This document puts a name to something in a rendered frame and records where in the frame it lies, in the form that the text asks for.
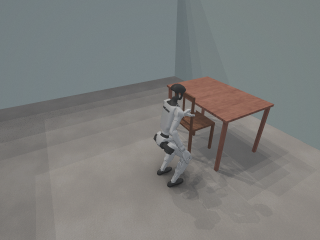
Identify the right robot shin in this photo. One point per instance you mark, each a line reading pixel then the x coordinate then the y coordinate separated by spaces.
pixel 180 168

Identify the right robot upper arm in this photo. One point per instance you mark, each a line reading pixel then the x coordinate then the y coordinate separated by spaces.
pixel 178 115

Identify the table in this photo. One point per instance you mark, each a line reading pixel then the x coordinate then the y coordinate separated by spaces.
pixel 225 103

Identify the right robot forearm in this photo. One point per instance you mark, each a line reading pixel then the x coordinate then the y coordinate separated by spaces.
pixel 179 144

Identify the right robot hand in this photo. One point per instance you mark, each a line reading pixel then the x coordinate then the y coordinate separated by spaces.
pixel 186 155

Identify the right robot foot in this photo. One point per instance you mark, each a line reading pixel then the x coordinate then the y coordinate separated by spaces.
pixel 177 182

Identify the chair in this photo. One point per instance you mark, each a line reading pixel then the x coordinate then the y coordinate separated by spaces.
pixel 195 123

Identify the left robot hand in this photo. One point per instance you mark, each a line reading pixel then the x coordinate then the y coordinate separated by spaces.
pixel 187 113

